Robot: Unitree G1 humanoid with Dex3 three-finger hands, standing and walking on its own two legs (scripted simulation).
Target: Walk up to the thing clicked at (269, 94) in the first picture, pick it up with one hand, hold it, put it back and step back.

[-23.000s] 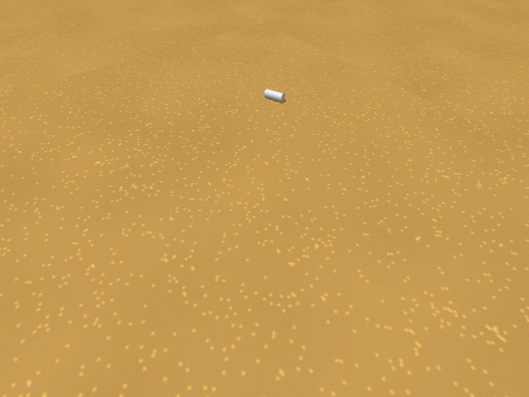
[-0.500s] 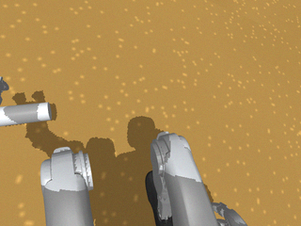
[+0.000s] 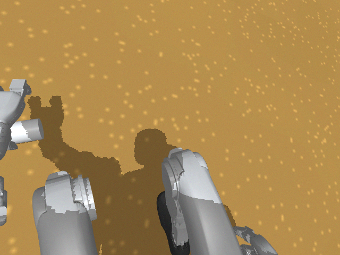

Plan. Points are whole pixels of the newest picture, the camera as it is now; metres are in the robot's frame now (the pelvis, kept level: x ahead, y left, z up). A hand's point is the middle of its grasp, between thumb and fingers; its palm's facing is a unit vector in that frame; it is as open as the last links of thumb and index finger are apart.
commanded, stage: approach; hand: left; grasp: from above
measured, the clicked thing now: (11, 133) +0.46 +0.31 -0.29
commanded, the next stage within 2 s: close in in 0.30 s
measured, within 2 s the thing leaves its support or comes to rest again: neither
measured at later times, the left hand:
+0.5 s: hand out of the picture +0.44 +0.33 -0.16, palm faces -0.49 -0.07 -0.87, open 14.2 cm
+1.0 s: hand (7, 137) +0.44 +0.30 -0.23, palm faces -0.44 -0.06 -0.90, open 14.1 cm
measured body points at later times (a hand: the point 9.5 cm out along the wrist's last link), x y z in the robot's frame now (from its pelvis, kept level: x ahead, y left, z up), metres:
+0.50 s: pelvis +0.01 +0.00 +0.00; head +0.24 +0.07 +0.38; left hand +0.46 +0.33 -0.11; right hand +0.07 -0.27 -0.10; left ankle +0.08 +0.14 -0.29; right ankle +0.10 -0.13 -0.29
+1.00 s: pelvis +0.00 +0.00 -0.02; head +0.24 +0.10 +0.34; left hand +0.45 +0.30 -0.18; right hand +0.05 -0.27 -0.10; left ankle +0.08 +0.14 -0.29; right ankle +0.10 -0.13 -0.29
